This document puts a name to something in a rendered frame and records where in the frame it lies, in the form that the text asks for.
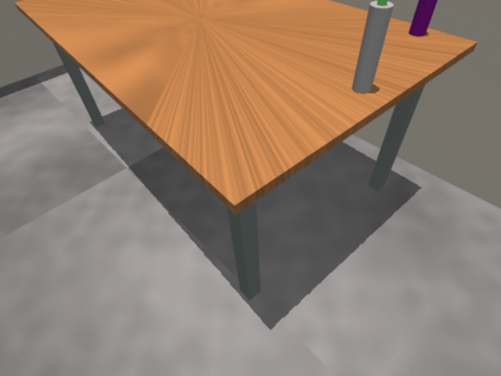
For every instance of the table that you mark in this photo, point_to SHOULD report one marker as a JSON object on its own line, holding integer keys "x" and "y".
{"x": 244, "y": 93}

